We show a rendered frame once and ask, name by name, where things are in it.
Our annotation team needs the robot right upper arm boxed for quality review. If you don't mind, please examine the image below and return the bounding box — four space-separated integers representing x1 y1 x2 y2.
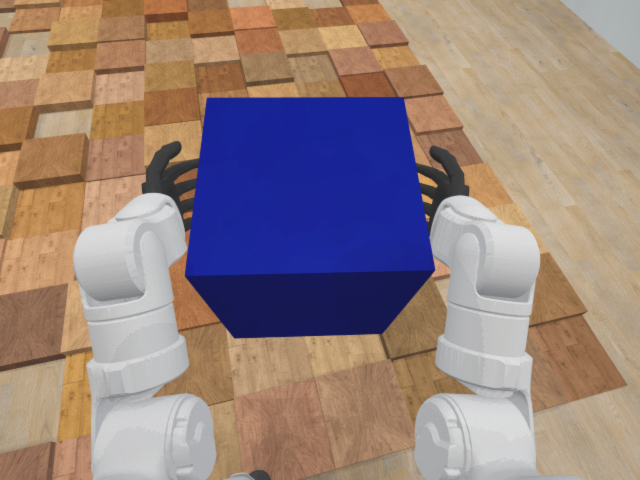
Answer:
414 393 585 480

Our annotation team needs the right robot hand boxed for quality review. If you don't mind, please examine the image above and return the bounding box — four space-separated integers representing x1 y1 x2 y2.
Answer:
416 146 469 236

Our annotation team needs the right robot forearm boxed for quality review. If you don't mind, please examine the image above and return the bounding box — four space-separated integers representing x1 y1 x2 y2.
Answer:
430 196 540 461

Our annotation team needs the left robot forearm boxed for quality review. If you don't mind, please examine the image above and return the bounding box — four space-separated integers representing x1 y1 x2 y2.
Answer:
73 193 189 476

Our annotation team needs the robot left upper arm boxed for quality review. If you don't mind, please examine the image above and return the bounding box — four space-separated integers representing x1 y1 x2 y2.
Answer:
93 393 216 480

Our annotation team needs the carton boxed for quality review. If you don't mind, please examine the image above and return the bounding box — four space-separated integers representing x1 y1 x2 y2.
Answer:
185 97 435 338

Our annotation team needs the left robot hand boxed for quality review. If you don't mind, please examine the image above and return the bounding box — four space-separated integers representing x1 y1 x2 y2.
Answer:
142 141 199 232

